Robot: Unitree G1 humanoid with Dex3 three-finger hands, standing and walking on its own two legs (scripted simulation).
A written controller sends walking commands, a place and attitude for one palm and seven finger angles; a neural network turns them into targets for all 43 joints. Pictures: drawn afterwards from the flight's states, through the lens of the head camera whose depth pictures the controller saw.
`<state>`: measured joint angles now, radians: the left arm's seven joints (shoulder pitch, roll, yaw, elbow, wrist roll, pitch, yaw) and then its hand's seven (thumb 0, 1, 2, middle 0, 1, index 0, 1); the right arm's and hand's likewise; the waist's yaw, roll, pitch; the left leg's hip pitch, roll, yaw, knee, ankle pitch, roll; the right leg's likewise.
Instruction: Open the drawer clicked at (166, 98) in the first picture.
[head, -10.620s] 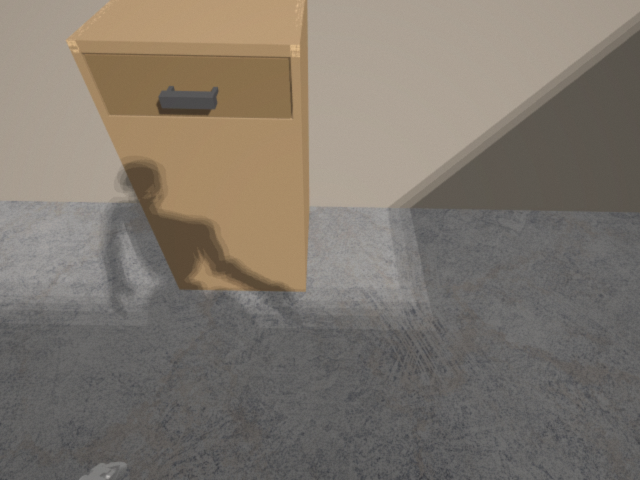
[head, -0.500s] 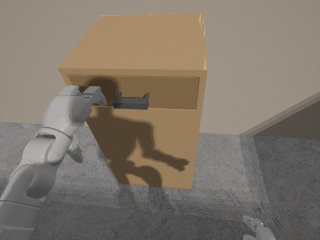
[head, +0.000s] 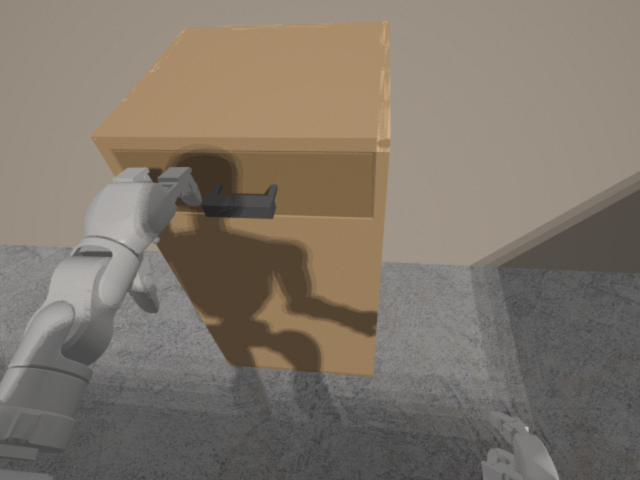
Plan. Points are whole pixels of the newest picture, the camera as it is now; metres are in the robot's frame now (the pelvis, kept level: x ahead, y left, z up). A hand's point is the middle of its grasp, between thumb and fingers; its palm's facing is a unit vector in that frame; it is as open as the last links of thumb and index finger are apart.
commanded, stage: move the hooked fingers above the handle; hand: left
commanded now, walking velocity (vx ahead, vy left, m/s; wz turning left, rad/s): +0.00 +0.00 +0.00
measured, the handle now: (242, 197) +0.52 +0.21 +0.04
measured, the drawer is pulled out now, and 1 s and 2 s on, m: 0.00 0.00 0.00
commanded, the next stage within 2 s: none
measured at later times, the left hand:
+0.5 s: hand (187, 216) +0.40 +0.24 +0.11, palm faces +0.01 -0.03 -1.00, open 13.8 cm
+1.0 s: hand (213, 200) +0.45 +0.22 +0.10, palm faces -0.01 -0.02 -1.00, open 13.8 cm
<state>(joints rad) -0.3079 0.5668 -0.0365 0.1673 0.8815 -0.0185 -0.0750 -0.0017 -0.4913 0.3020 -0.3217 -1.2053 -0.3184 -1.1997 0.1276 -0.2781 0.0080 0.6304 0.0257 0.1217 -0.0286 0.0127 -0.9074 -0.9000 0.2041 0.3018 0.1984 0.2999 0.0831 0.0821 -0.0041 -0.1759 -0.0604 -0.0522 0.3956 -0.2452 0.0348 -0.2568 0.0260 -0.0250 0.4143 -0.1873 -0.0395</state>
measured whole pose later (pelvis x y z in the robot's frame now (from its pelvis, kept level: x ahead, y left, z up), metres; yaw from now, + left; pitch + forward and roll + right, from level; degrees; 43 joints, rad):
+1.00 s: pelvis +0.03 +0.02 -0.01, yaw -1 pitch +8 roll +0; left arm -0.62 0.47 -0.15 0.55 0.97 0.01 0.03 0.00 -0.49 0.30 -0.32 -1.20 -0.32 -1.20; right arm 0.22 -0.25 -0.01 0.65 0.03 0.17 -0.01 0.01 -0.91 -0.90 0.20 0.30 0.20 0.30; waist 0.03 0.06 -0.07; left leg -0.30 -0.08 -0.02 0.46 -0.31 0.06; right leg -0.39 0.01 0.01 0.49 -0.25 -0.01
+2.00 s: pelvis +0.03 +0.00 -0.01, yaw -2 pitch +10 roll +0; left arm -0.67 0.53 -0.07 0.71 0.98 -0.08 0.04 0.00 -0.49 0.30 -0.32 -1.20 -0.32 -1.20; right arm 0.26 -0.27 -0.03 0.64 0.03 0.17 -0.05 0.01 -0.91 -0.90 0.20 0.30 0.20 0.30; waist 0.00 0.06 -0.09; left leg -0.35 -0.05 -0.01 0.50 -0.33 0.04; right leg -0.45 0.04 0.01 0.53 -0.26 -0.03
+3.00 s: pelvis +0.02 +0.02 -0.01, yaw -2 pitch +12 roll +0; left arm -0.70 0.47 -0.09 0.82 1.03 -0.07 0.17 0.00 -0.49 0.30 -0.32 -1.20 -0.32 -1.20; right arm 0.28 -0.25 -0.04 0.67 0.02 0.15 -0.03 0.01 -0.91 -0.90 0.21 0.30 0.20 0.30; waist -0.02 0.05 -0.10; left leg -0.42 -0.06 0.00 0.56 -0.35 0.06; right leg -0.51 0.03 0.02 0.57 -0.27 -0.02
